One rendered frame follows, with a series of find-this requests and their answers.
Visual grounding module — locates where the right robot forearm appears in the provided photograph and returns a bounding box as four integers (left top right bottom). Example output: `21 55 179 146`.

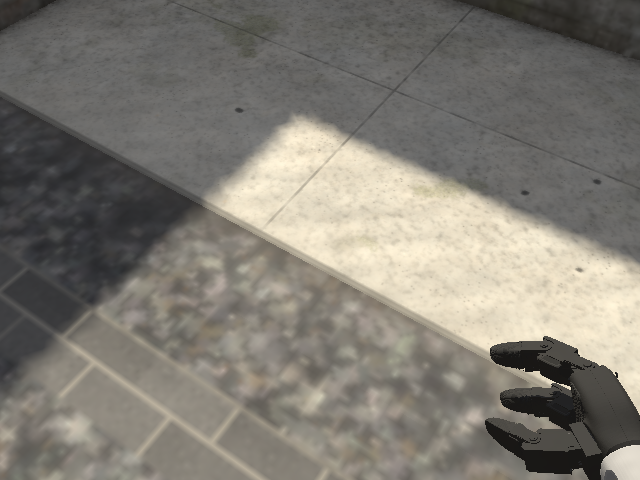
600 445 640 480

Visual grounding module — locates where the right robot hand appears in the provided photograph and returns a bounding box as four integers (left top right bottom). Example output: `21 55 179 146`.
485 336 640 480

